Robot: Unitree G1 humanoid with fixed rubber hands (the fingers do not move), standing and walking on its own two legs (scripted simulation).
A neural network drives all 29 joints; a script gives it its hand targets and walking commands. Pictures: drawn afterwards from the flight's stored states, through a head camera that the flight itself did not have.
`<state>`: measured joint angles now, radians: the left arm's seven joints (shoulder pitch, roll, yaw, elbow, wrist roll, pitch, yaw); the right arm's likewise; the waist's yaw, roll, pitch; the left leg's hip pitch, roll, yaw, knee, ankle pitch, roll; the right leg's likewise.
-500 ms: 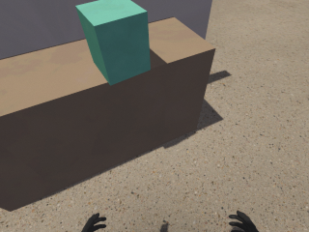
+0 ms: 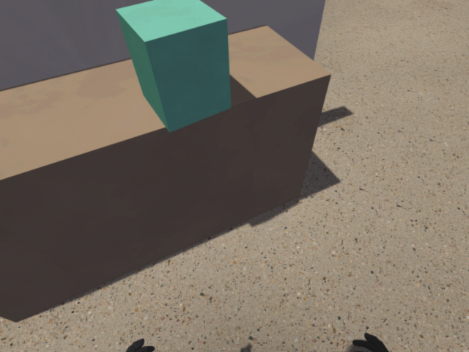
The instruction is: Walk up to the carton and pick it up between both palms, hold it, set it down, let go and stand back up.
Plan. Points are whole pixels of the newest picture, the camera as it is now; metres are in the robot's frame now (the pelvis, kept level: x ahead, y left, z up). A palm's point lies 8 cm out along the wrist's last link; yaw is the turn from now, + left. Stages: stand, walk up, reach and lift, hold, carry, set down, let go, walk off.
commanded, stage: stand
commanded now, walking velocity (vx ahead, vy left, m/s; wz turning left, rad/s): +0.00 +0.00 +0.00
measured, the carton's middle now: (178, 63) +0.80 +0.19 +0.08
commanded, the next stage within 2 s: walk up in 1.36 s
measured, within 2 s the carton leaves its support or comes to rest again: neither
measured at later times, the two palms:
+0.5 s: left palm out of the picture +0.04 +0.23 -0.13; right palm out of the picture +0.05 -0.23 -0.12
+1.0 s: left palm out of the picture -0.03 +0.21 -0.13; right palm out of the picture -0.02 -0.21 -0.13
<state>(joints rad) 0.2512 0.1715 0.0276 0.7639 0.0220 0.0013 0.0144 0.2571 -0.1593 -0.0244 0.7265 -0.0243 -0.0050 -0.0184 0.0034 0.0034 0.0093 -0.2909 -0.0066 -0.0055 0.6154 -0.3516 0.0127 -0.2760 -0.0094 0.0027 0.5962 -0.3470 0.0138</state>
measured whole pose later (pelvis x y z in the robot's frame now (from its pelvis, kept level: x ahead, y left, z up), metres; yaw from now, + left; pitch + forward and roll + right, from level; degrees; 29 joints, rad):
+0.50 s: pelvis +0.01 +0.00 +0.01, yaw +0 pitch +0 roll +0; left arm 0.27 0.16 0.04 0.95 0.02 0.00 0.04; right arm 0.27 -0.16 -0.05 0.92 -0.02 -0.01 -0.04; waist 0.00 0.00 0.03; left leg -0.20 -0.01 -0.01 0.52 -0.31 0.01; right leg -0.18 -0.01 0.00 0.49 -0.31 0.01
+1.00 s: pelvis +0.00 +0.00 +0.01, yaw +0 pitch -1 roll +0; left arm 0.30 0.12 0.01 1.14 0.01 0.00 0.04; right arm 0.30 -0.12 -0.03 1.13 -0.01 -0.01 -0.04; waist 0.00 0.00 0.04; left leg -0.15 -0.01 -0.01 0.44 -0.26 0.01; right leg -0.14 -0.02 0.00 0.43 -0.27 0.02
